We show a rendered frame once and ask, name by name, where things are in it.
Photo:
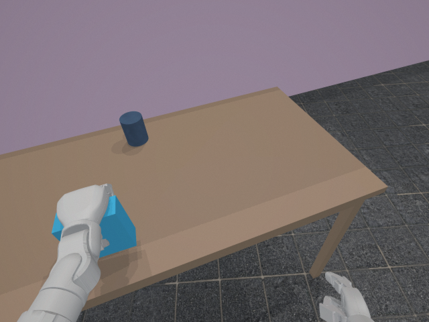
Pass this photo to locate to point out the left robot hand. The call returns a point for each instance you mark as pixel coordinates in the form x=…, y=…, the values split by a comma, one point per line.
x=88, y=203

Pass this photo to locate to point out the sponge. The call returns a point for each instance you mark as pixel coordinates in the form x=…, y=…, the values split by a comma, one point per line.
x=116, y=227

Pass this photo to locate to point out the left robot forearm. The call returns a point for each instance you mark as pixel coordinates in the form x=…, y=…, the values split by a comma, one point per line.
x=73, y=276

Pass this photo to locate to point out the table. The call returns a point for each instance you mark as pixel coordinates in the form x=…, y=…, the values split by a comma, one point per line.
x=211, y=180

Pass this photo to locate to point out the right robot hand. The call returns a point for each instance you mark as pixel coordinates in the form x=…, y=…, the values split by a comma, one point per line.
x=352, y=301

